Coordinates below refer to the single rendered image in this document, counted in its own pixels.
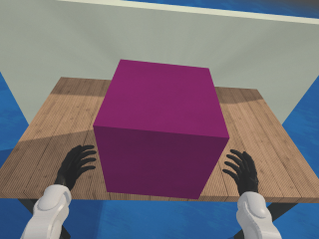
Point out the carton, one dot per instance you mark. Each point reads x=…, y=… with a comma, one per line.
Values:
x=160, y=130

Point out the robot right hand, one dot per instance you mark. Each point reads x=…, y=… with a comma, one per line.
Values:
x=246, y=177

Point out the robot left hand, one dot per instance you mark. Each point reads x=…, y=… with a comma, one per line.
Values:
x=71, y=167

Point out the right robot forearm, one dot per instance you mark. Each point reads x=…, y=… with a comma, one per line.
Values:
x=254, y=217

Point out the left robot forearm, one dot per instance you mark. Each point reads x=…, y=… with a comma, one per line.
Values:
x=49, y=214

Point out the table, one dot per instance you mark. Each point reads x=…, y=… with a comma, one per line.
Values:
x=65, y=120

